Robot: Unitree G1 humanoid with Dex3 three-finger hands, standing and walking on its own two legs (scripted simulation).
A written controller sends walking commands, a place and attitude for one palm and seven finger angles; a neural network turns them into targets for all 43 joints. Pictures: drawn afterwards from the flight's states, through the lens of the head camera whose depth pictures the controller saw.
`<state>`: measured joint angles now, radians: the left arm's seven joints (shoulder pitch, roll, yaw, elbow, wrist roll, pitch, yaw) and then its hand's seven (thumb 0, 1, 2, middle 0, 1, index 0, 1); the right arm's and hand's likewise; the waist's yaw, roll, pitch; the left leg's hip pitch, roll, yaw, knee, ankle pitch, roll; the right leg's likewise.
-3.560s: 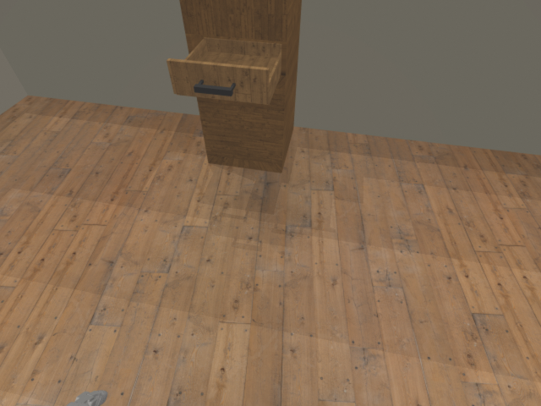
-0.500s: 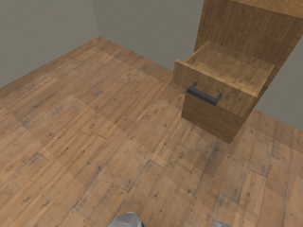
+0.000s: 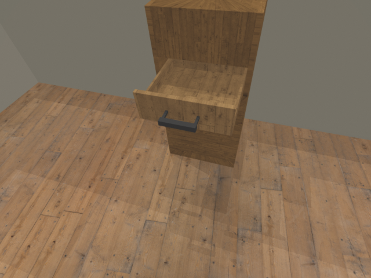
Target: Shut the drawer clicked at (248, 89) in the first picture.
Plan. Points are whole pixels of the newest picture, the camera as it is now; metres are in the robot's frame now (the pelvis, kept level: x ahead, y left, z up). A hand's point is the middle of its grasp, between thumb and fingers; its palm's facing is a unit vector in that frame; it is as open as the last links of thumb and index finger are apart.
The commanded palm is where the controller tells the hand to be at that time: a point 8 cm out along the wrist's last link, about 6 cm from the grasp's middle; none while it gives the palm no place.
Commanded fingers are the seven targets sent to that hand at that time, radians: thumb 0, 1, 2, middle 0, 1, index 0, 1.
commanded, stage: turn to face it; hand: left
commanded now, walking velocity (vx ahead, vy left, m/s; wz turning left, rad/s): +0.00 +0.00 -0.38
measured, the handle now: (179, 120) +0.65 +0.08 -0.10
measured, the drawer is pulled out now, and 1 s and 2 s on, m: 0.26 0.26 0.26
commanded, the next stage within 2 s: take the last steps up to it in 0.36 s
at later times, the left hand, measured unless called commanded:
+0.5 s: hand out of the picture +0.08 +0.19 -0.16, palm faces -0.10 -0.98 -0.17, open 7.4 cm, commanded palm none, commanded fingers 0.00 0.90 0.90 -0.20 -0.30 -0.20 -0.30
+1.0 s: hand out of the picture +0.14 +0.14 -0.14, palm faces -0.13 -0.97 -0.20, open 7.2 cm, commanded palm none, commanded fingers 0.00 0.90 0.90 -0.20 -0.30 -0.20 -0.30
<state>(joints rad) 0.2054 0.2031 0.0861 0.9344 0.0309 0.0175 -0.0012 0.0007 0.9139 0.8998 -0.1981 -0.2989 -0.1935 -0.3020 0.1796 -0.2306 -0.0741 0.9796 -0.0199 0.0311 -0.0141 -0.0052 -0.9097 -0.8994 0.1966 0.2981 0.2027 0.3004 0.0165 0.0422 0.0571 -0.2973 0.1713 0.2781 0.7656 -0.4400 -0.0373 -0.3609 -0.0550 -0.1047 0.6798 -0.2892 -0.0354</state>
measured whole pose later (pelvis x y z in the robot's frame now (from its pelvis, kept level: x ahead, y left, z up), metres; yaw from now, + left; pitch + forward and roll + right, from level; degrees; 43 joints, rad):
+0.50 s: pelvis -0.02 +0.02 +0.02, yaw -10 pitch +0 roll -1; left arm 0.21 0.20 0.07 0.99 0.01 0.07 0.00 0.00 0.91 0.90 -0.20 -0.30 -0.20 -0.30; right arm 0.30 -0.16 -0.03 1.01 -0.01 0.03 -0.04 0.01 -0.91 -0.90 0.19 0.30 0.20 0.30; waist -0.01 -0.04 0.01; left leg -0.20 0.02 0.06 0.50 -0.31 0.01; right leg -0.39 0.06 0.02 0.53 -0.23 -0.03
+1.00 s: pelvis +0.03 -0.02 +0.02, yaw -11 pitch -2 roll -1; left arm 0.22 0.14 0.06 1.04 0.01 -0.06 0.01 -0.01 0.94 0.90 -0.20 -0.30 -0.20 -0.30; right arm 0.41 -0.16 -0.04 1.16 -0.02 0.01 0.00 0.01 -0.90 -0.90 0.20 0.30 0.20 0.30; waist -0.02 0.05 0.01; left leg -0.37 0.09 0.07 1.01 -0.39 0.00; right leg -0.14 -0.02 -0.16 0.46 -0.29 -0.02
